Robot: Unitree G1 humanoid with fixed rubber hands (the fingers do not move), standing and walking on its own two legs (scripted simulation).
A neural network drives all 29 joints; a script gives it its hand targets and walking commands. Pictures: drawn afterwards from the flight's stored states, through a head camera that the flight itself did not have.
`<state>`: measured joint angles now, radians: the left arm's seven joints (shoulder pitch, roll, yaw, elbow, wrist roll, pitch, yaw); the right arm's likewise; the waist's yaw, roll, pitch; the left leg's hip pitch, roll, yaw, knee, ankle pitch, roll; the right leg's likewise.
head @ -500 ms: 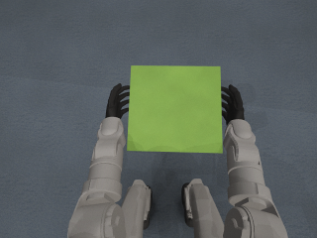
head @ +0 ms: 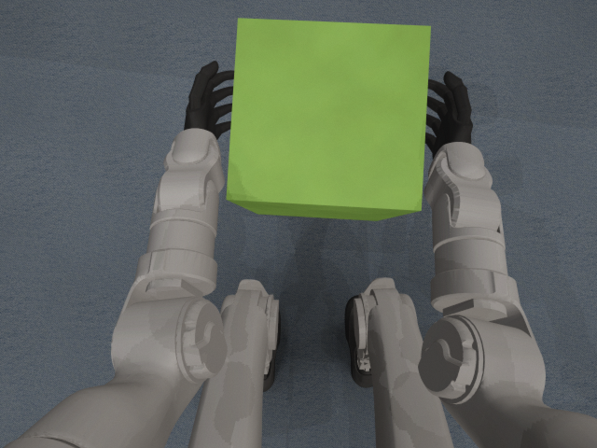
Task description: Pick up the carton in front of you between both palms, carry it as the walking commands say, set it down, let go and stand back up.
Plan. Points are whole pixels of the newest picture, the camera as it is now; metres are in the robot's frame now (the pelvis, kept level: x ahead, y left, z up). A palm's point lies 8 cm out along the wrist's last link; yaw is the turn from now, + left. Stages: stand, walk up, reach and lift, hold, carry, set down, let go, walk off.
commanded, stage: set down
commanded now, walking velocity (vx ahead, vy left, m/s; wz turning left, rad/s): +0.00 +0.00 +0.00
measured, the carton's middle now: (323, 143) +0.49 -0.01 -0.16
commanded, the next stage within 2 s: none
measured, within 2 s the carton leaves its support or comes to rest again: rests again in 1.22 s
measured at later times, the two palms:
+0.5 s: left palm (232, 137) +0.53 +0.14 -0.25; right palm (411, 154) +0.50 -0.16 -0.25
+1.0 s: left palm (239, 144) +0.54 +0.14 -0.31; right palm (404, 154) +0.52 -0.17 -0.30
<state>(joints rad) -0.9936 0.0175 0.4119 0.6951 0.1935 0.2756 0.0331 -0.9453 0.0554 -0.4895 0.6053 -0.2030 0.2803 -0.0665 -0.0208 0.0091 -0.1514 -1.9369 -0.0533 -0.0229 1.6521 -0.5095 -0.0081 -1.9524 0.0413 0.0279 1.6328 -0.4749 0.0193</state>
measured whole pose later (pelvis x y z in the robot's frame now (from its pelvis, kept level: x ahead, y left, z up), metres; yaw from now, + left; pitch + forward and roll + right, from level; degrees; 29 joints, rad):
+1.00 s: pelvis -0.01 +0.01 -0.16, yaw -1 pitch +41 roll -2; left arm -1.41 0.27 0.19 1.01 0.01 0.22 0.10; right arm -1.35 -0.16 -0.36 0.92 0.01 0.22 -0.13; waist -0.05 -0.01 0.23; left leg -2.30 -0.07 -0.01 2.21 -0.61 0.00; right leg -2.31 0.06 0.02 2.16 -0.57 0.05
